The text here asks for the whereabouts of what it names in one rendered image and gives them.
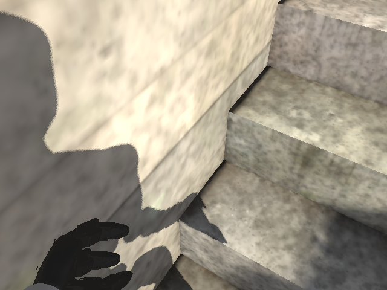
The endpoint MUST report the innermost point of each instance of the robot left hand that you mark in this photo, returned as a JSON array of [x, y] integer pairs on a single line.
[[66, 259]]

